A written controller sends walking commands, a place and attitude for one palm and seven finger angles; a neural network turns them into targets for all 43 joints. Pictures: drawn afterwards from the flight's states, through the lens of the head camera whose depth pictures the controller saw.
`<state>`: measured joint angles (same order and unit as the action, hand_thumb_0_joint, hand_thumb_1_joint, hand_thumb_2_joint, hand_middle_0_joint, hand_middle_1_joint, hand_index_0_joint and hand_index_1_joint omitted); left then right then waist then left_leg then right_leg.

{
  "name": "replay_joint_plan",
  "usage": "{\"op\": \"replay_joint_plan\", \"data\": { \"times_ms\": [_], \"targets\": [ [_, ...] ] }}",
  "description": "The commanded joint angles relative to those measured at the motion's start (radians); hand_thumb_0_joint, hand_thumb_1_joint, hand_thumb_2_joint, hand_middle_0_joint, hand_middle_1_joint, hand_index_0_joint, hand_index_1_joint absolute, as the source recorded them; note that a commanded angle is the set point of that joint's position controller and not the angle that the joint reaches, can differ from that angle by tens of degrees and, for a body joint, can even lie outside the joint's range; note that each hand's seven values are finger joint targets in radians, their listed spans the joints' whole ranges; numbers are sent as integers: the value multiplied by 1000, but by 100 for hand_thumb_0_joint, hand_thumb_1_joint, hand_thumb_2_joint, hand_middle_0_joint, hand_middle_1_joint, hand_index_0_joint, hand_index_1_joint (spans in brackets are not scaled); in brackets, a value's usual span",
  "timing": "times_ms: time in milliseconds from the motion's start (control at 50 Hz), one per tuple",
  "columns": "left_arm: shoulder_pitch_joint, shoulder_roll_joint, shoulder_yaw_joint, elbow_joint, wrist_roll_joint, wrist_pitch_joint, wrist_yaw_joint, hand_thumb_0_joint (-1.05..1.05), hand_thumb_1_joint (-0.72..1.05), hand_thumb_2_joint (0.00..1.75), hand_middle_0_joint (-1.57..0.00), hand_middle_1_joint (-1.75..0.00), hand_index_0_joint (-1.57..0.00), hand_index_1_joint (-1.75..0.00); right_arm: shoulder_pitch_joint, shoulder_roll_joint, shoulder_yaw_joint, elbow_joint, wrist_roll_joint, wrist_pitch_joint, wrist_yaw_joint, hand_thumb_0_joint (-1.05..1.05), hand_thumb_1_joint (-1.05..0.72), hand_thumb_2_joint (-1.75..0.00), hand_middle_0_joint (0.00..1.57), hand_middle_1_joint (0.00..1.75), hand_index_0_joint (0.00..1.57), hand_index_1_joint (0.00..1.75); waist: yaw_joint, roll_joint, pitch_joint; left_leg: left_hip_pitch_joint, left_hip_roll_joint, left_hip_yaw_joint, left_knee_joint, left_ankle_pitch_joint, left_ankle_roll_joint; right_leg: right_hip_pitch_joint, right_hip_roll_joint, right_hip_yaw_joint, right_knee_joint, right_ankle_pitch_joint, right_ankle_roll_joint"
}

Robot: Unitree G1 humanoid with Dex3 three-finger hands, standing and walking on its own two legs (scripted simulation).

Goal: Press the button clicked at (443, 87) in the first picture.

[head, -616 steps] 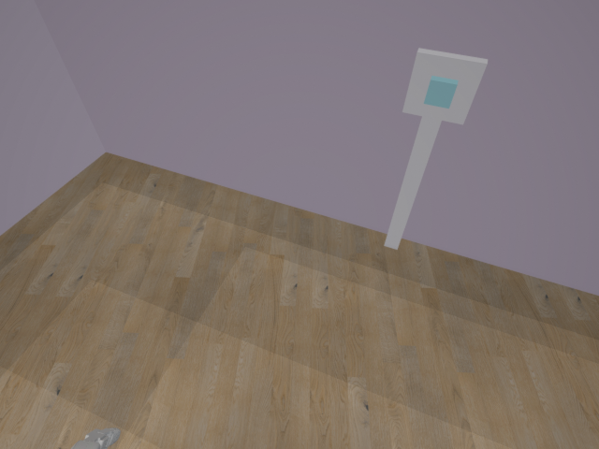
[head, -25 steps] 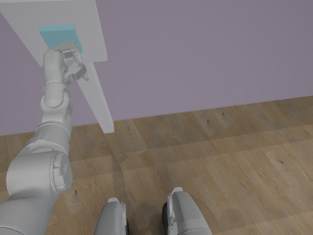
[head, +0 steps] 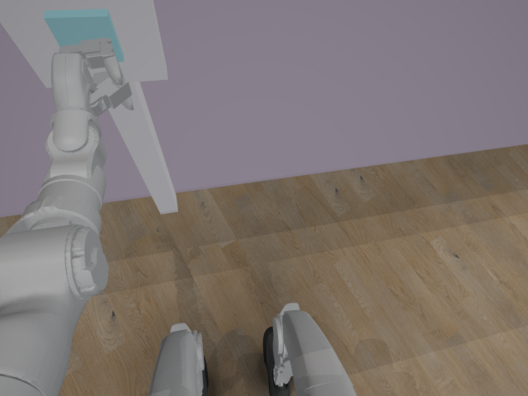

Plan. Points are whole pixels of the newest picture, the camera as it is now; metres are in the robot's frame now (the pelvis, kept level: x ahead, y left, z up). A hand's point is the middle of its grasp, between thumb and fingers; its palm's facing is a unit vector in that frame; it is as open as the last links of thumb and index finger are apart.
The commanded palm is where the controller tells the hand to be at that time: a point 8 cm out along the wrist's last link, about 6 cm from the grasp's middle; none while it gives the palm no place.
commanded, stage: pull the fist back off the button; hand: left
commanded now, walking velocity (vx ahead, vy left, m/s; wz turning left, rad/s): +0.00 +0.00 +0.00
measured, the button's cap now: (87, 32) +0.61 +0.17 +0.10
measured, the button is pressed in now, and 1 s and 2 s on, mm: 13 0 0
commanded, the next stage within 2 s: draw the hand back to the body in 1.12 s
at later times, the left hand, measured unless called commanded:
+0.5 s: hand (123, 93) +0.54 +0.13 +0.06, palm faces +0.06 -1.00 -0.03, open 2.7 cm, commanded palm +0.51 +0.18 +0.07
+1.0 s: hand (117, 135) +0.47 +0.14 +0.06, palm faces +0.06 -1.00 -0.01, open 3.1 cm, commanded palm +0.44 +0.19 +0.07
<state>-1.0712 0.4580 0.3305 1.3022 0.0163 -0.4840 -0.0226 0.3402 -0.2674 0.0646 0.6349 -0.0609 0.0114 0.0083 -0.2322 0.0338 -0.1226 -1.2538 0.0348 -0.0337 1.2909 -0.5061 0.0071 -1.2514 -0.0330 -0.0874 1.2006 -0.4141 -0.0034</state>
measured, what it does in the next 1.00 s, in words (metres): shifts its weight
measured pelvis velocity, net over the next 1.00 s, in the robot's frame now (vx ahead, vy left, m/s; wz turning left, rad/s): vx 0.05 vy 0.00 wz -0.01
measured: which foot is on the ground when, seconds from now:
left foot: down 0.00-1.00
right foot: down 0.00-1.00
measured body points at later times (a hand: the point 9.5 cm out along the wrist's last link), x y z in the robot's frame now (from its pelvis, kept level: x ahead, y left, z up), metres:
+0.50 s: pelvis +0.00 +0.01 +0.01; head +0.15 +0.02 +0.43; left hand +0.53 +0.19 +0.07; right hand +0.01 -0.25 -0.11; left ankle +0.04 +0.11 -0.62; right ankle +0.08 -0.13 -0.62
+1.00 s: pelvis +0.05 +0.00 +0.03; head +0.17 +0.01 +0.47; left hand +0.46 +0.20 +0.06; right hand +0.14 -0.26 -0.08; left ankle +0.04 +0.11 -0.62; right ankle +0.08 -0.13 -0.62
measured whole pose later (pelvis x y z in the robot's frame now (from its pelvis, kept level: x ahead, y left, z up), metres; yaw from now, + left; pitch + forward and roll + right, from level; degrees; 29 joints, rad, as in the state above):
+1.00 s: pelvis +0.05 +0.00 +0.03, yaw +0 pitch +22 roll -2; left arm -0.47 0.20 0.20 0.75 -0.11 -0.51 -0.03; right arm 0.29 -0.24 -0.01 0.59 -0.03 0.04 0.02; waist -0.08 0.02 -0.14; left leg -0.98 0.04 0.01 1.15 -0.56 0.00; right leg -1.01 -0.02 -0.05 1.10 -0.47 0.00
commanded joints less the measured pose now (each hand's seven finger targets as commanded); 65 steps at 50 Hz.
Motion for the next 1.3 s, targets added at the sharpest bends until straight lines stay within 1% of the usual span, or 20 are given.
{"op": "replay_joint_plan", "data": {
  "times_ms": [0, 40, 80, 160, 220, 280, 340, 360, 440, 500, 540, 580, 640, 700, 780, 800, 980, 1160, 1200, 1280],
  "targets": [
    [-630, 273, 58, -259, -23, -42, 46, 0, 90, 90, -130, -150, -130, -150, 172, -193, -65, -42, -1, -22, -12, 0, -90, -90, 20, 30, 20, 30, -60, 116, -517, 289, -32, -42, -195, -9, 26, 265, 57, 62, -174, -31, -8],
    [-622, 255, 39, -241, -22, -33, 42, 0, 90, 90, -130, -150, -130, -150, 170, -189, -64, -44, 2, -24, -11, 0, -90, -90, 20, 30, 20, 30, -68, 106, -490, 259, -34, -31, -195, -27, 29, 274, 58, 68, -186, -44, -6],
    [-631, 297, 67, -247, -18, -35, 43, 0, 90, 90, -130, -150, -130, -150, 170, -195, -62, -44, 2, -26, -14, 0, -90, -90, 20, 30, 20, 30, -62, 125, -501, 263, -32, -40, -197, -31, 27, 260, 57, 63, -172, -48, -9],
    [-607, 255, 55, -248, -17, -31, 45, 0, 90, 90, -130, -150, -130, -150, 176, -195, -65, -48, -3, -28, -9, 0, -90, -90, 20, 30, 20, 30, -51, 152, -513, 322, -29, -57, -212, -16, 21, 224, 56, 47, -160, -33, -13],
    [-577, 249, 60, -260, -20, -29, 47, 0, 90, 90, -130, -150, -130, -150, 176, -195, -67, -53, -2, -25, -4, 0, -90, -90, 20, 30, 20, 30, -37, 121, -514, 318, -28, -57, -215, -13, 19, 244, 56, 46, -161, -30, -12],
    [-544, 177, 20, -289, -18, -39, 51, 0, 90, 90, -130, -150, -130, -150, 180, -192, -75, -52, -6, -24, 5, 0, -90, -90, 20, 30, 20, 30, -26, 161, -522, 394, -22, -76, -231, 14, 8, 202, 53, 32, -151, -7, -17],
    [-498, 148, 13, -303, -32, -39, 56, 0, 90, 90, -130, -150, -130, -150, 174, -189, -81, -53, -3, -17, 7, 0, -90, -90, 20, 30, 20, 30, -25, 110, -504, 375, -24, -56, -229, 24, 11, 239, 54, 39, -168, 0, -13],
    [-482, 148, 21, -320, -31, -49, 56, 0, 90, 90, -130, -150, -130, -150, 175, -187, -82, -57, -4, -17, 8, 0, -90, -90, 20, 30, 20, 30, -9, 119, -526, 392, -26, -57, -232, 44, 9, 251, 55, 36, -162, 8, -16],
    [-394, 99, -6, -336, -38, -55, 54, 0, 90, 90, -130, -150, -130, -150, 160, -177, -87, -62, 3, -8, 11, 0, -90, -90, 20, 30, 20, 30, 4, 87, -491, 382, -29, -34, -239, 58, 11, 293, 58, 42, -183, 16, -15],
    [-317, 100, 10, -373, -45, -73, 50, 0, 90, 90, -130, -150, -130, -150, 152, -172, -92, -72, 5, -2, 11, 0, -90, -90, 20, 30, 20, 30, 39, 85, -508, 410, -30, -27, -246, 111, 7, 335, 57, 41, -181, 50, -20],
    [-247, 55, -13, -375, -52, -75, 45, 0, 90, 90, -130, -150, -130, -150, 143, -166, -95, -77, 8, 2, 13, 0, -90, -90, 20, 30, 20, 30, 45, 70, -491, 419, -27, -18, -251, 132, 5, 346, 60, 39, -187, 66, -20],
    [-203, 20, -26, -405, -65, -84, 40, 0, 90, 90, -130, -150, -130, -150, 139, -160, -100, -83, 9, 6, 15, 0, -90, -90, 20, 30, 20, 30, 56, 64, -498, 442, -28, -10, -249, 177, 5, 368, 60, 40, -189, 102, -19],
    [-76, 34, 2, -427, -76, -86, 31, 0, 90, 90, -130, -150, -130, -150, 129, -154, -106, -96, 15, 16, 13, 0, -90, -90, 20, 30, 20, 30, 86, 12, -495, 415, -32, 14, -251, 225, 6, 455, 60, 50, -195, 171, -17],
    [3, -2, -16, -505, -88, -94, 19, 0, 90, 90, -130, -150, -130, -150, 119, -145, -111, -105, 19, 20, 13, 0, -90, -90, 20, 30, 20, 30, 104, 26, -503, 438, -33, 26, -252, 293, 4, 496, 57, 54, -192, 254, -17],
    [113, -77, -68, -623, -114, -98, 6, 0, 90, 90, -130, -150, -130, -150, 101, -133, -122, -111, 27, 17, 12, 0, -90, -90, 20, 30, 20, 30, 109, 8, -508, 486, -29, 34, -252, 380, 2, 529, 57, 52, -195, 343, -14],
    [148, -73, -61, -654, -119, -97, 4, 0, 90, 90, -130, -150, -130, -150, 100, -131, -123, -113, 29, 16, 12, 0, -90, -90, 20, 30, 20, 30, 122, 11, -511, 483, -30, 36, -256, 393, 1, 553, 56, 53, -193, 361, -15],
    [319, -159, -150, -841, -139, -91, -15, 0, 90, 90, -130, -150, -130, -150, 42, -115, -128, -121, 38, -2, 2, 0, -90, -90, 20, 30, 20, 30, 136, 23, -476, 547, -26, 31, -260, 462, -4, 548, 48, 46, -189, 406, -15],
    [318, -151, -145, -837, -140, -66, -16, 0, 90, 90, -130, -150, -130, -150, 3, -111, -122, -122, 38, -20, -13, 0, -90, -90, 20, 30, 20, 30, 132, -18, -429, 486, -35, 26, -255, 380, -4, 548, 41, 49, -186, 357, -16],
    [324, -170, -161, -832, -137, -64, -21, 0, 90, 90, -130, -150, -130, -150, -7, -108, -121, -125, 41, -24, -13, 0, -90, -90, 20, 30, 20, 30, 139, 13, -439, 503, -35, 27, -257, 372, -7, 529, 40, 49, -184, 340, -16],
    [464, -121, -124, -992, -163, -26, -28, 0, 90, 90, -130, -150, -130, -150, -19, -106, -121, -177, 56, -22, -13, 0, -90, -90, 20, 30, 20, 30, 194, 38, -546, 608, -35, 32, -312, 443, -8, 658, 45, 48, -220, 396, -20]
  ]
}}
